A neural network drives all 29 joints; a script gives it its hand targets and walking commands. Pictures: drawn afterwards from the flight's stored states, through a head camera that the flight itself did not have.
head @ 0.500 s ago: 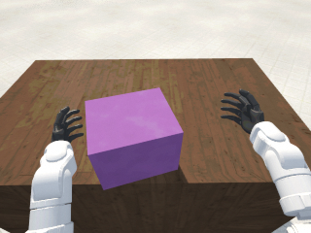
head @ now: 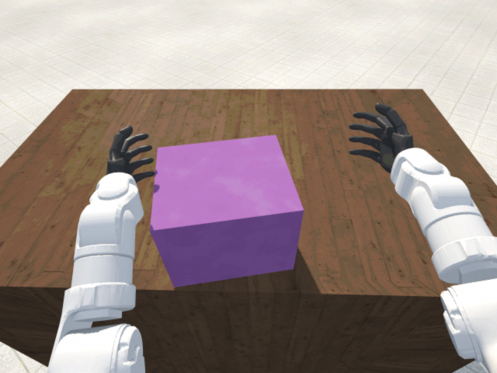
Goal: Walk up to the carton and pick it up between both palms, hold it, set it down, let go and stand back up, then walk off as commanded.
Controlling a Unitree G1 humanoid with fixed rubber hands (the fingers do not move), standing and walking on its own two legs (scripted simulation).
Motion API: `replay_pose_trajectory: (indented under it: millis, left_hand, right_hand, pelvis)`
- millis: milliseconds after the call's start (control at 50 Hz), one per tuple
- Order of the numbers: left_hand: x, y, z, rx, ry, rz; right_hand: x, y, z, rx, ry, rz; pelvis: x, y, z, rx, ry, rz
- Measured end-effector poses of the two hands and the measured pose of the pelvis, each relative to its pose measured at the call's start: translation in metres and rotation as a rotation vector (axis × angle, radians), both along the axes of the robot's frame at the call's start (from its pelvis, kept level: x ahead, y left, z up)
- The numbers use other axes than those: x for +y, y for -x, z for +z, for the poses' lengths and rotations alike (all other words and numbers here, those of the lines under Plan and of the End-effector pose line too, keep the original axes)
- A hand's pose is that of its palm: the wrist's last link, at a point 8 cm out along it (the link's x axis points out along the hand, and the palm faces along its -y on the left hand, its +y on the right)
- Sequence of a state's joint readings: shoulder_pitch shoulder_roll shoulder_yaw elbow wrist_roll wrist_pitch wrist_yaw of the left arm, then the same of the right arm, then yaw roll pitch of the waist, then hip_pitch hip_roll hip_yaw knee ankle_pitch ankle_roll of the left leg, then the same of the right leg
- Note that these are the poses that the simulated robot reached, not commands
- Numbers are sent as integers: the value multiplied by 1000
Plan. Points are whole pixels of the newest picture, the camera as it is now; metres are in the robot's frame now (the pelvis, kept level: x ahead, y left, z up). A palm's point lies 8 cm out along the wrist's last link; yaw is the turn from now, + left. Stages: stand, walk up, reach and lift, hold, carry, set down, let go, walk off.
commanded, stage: reach and lift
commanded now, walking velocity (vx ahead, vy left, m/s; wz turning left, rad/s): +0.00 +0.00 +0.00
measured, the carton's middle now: (226, 209) +0.43 +0.08 +0.03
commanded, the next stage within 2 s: none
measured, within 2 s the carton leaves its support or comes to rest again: neither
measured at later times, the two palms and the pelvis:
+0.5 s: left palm (130, 206) +0.38 +0.24 +0.09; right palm (360, 177) +0.44 -0.16 +0.11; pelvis -0.01 +0.00 +0.00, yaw +0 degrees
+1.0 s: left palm (138, 213) +0.38 +0.23 +0.08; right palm (347, 183) +0.44 -0.14 +0.09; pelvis +0.00 +0.01 +0.00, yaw +0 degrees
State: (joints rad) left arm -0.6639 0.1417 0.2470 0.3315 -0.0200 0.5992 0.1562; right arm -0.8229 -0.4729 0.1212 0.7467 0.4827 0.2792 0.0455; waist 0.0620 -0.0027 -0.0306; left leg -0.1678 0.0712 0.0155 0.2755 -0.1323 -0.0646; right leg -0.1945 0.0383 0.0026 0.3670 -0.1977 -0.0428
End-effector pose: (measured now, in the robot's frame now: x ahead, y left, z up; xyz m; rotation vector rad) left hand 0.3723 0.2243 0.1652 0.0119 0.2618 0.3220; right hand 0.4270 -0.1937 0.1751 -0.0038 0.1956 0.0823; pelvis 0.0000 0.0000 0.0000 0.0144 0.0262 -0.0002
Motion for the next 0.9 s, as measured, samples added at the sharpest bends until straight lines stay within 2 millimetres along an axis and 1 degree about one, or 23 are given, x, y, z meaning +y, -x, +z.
replay_pose_trajectory:
  millis: [80, 120, 220, 280, 340, 380, 440, 480, 580, 640, 780, 900]
  left_hand:
    - [-1, -8, 1, -8, 4, -2]
    - [0, -10, 0, -14, 6, 0]
    - [4, -12, -6, -44, 6, 1]
    - [6, -12, -10, -68, -3, -2]
    - [10, -11, -16, -78, -8, -1]
    - [13, -9, -27, -59, -9, 0]
    - [12, -6, -53, 13, -11, -14]
    - [12, -4, -67, 28, -22, -22]
    - [12, -3, -83, 16, -54, -40]
    - [12, -4, -86, 7, -76, -40]
    - [11, -4, -85, 5, -97, -37]
    - [10, -3, -86, -7, -83, -32]
  right_hand:
    - [1, -7, 1, 7, 9, -7]
    - [1, -8, -3, 16, 17, -14]
    - [0, -9, -19, 49, 40, -28]
    - [7, -9, -26, 39, 42, -19]
    - [14, -8, -37, 47, 45, -11]
    - [20, -8, -45, 50, 46, -2]
    - [29, -8, -55, 46, 53, 12]
    - [34, -9, -62, 42, 60, 18]
    - [37, -11, -78, 44, 55, 13]
    - [36, -13, -83, 45, 42, 7]
    - [34, -16, -83, 23, 23, 5]
    - [36, -16, -83, 22, 46, 16]
  pelvis:
    - [0, 0, 0, 7, 0, 0]
    - [0, 0, 0, 9, 0, 0]
    - [0, 1, 0, 13, 0, 0]
    - [1, 3, 0, 20, 1, 0]
    - [1, 4, 0, 27, 2, 0]
    - [2, 5, 0, 33, 2, 0]
    - [3, 6, -1, 46, 4, 0]
    - [4, 7, -1, 60, 5, 0]
    - [7, 6, -2, 99, 8, 0]
    - [8, 5, -2, 119, 10, 0]
    - [8, 3, -2, 134, 10, 0]
    - [8, 3, -2, 134, 10, 0]
